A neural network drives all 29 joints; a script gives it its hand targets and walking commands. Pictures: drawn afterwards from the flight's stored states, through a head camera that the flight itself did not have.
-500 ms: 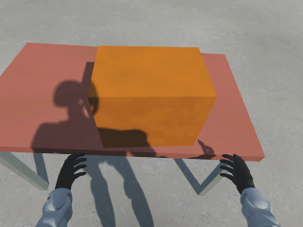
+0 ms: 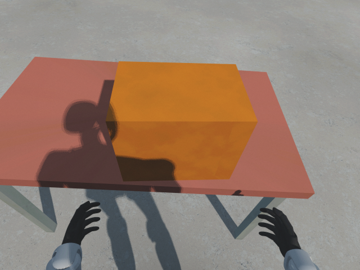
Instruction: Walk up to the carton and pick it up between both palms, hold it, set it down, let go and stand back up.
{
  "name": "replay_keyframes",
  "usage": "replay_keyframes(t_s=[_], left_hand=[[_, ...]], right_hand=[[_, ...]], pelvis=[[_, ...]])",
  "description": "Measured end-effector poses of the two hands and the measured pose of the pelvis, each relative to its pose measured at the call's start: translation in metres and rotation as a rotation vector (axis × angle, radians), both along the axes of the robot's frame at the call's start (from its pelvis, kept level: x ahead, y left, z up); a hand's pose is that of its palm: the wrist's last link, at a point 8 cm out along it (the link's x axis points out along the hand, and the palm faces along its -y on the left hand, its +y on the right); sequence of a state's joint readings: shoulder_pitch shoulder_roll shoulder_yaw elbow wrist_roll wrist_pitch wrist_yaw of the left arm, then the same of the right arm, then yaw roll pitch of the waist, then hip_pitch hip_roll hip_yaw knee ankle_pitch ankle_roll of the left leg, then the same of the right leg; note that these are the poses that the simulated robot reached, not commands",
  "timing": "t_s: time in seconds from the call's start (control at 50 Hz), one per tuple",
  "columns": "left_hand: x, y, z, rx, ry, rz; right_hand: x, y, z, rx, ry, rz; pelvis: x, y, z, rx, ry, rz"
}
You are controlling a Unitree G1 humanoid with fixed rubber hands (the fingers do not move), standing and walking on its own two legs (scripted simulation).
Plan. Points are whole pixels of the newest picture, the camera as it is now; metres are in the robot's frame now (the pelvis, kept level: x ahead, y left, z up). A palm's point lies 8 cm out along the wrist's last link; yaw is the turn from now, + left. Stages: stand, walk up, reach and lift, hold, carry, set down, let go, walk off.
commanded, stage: let go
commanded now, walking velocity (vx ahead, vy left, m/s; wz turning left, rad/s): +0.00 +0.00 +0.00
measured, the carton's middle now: (177, 124) +0.49 +0.01 +0.01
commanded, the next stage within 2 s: stand in 0.38 s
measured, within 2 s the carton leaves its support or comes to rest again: neither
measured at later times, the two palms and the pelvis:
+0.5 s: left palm (67, 267) +0.16 +0.25 -0.09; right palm out of the picture +0.14 -0.24 -0.10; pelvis +0.02 +0.00 +0.00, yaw +2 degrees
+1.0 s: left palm out of the picture -0.10 +0.24 -0.14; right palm out of the picture +0.01 -0.23 -0.13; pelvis -0.01 +0.00 +0.00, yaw +10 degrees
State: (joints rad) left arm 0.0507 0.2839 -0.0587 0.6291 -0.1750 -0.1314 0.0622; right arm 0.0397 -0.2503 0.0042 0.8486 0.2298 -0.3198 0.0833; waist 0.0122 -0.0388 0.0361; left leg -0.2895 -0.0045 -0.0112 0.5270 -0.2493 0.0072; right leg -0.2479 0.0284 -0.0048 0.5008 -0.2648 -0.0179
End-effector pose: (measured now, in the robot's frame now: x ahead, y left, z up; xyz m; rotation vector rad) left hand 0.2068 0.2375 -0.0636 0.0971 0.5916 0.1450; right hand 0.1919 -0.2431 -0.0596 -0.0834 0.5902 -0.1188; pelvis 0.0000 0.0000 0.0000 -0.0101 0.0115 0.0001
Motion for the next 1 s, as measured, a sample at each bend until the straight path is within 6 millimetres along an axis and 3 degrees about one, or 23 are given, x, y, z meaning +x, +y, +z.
replay_keyframes(t_s=[0.38, 0.44, 0.56, 0.7, 0.84, 1.0], left_hand=[[-0.017, -0.005, -0.008, 0.017, 0.115, -0.024], [-0.026, -0.002, -0.016, 0.084, 0.167, -0.085], [-0.082, 0.024, -0.042, 0.089, 0.329, 0.018], [-0.175, 0.039, -0.063, 0.063, 0.546, 0.156], [-0.253, 0.030, -0.072, 0.015, 0.708, 0.238], [-0.303, 0.004, -0.080, -0.055, 0.810, 0.269]], right_hand=[[-0.013, 0.008, -0.006, -0.025, 0.064, 0.009], [-0.025, 0.007, -0.018, -0.100, 0.180, 0.073], [-0.076, -0.004, -0.052, -0.156, 0.476, 0.091], [-0.125, -0.006, -0.063, -0.152, 0.606, 0.068], [-0.159, 0.001, -0.065, -0.154, 0.689, 0.075], [-0.183, 0.014, -0.069, -0.136, 0.747, 0.088]], pelvis=[[0.016, 0.001, 0.004, 0.000, -0.032, -0.014], [0.019, 0.000, 0.002, 0.000, -0.023, 0.013], [0.023, 0.000, -0.006, -0.003, -0.033, 0.064], [0.018, 0.002, -0.002, -0.010, -0.039, 0.111], [0.004, 0.005, 0.003, -0.013, -0.045, 0.149], [-0.009, 0.005, 0.004, -0.012, -0.037, 0.177]])
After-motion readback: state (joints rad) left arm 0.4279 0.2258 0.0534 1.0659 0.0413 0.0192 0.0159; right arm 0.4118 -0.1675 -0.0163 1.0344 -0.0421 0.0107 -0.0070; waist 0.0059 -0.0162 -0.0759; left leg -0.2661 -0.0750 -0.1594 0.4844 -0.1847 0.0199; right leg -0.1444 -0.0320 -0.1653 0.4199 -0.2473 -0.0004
